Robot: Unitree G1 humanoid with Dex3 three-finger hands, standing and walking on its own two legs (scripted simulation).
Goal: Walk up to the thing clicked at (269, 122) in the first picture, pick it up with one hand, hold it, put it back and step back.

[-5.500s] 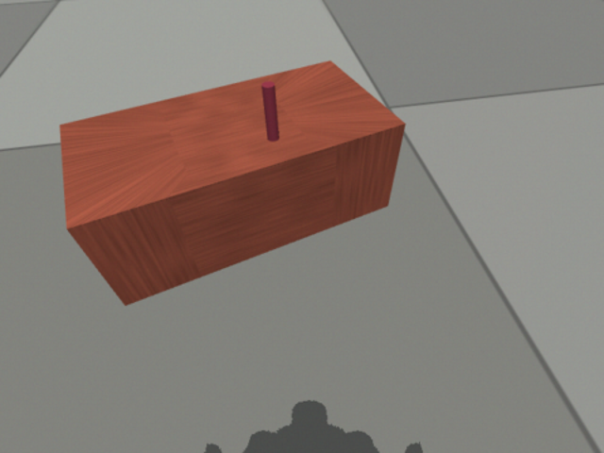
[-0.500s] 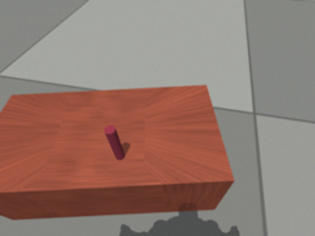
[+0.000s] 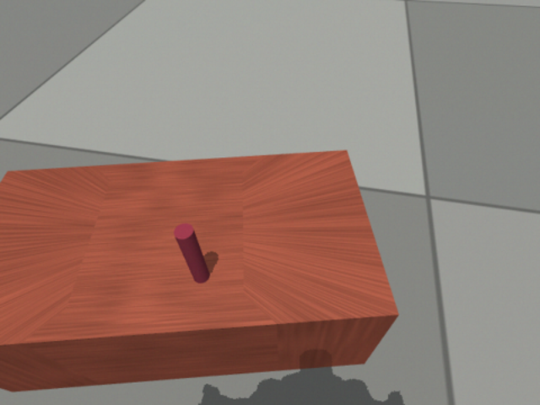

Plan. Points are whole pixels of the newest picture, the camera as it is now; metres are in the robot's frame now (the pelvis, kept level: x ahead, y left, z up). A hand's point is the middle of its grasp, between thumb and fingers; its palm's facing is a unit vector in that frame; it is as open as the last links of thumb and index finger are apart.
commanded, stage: stand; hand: left
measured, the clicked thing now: (193, 255) +0.49 +0.22 -0.22
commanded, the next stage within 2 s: none
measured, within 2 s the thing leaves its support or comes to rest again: neither
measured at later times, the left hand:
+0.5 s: hand out of the picture +0.07 +0.25 -0.15, palm faces +0.01 -0.94 -0.34, open 7.4 cm
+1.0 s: hand out of the picture +0.05 +0.24 -0.15, palm faces +0.02 -0.94 -0.34, open 7.4 cm
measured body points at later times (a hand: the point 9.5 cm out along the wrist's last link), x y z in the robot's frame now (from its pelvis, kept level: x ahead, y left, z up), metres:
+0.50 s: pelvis -0.01 -0.01 +0.01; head +0.00 -0.01 +0.46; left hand +0.07 +0.29 -0.13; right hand +0.09 -0.30 -0.13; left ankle -0.06 +0.11 -0.74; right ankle +0.02 -0.12 -0.74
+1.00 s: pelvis -0.01 -0.01 +0.01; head -0.01 -0.02 +0.46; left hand +0.05 +0.29 -0.12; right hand +0.07 -0.30 -0.13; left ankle -0.06 +0.11 -0.74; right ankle +0.02 -0.12 -0.74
